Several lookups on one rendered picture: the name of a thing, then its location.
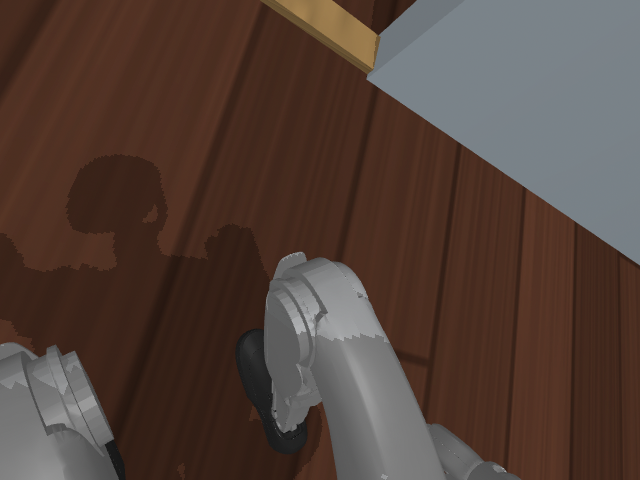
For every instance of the left robot foot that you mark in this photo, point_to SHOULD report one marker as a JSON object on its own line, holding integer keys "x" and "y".
{"x": 116, "y": 459}

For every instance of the right robot arm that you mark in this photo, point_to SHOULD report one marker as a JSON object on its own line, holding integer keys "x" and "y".
{"x": 491, "y": 471}

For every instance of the right robot hand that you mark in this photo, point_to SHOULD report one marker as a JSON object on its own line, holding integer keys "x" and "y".
{"x": 457, "y": 458}

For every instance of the right robot foot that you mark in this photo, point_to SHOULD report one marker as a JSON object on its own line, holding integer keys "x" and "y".
{"x": 257, "y": 383}

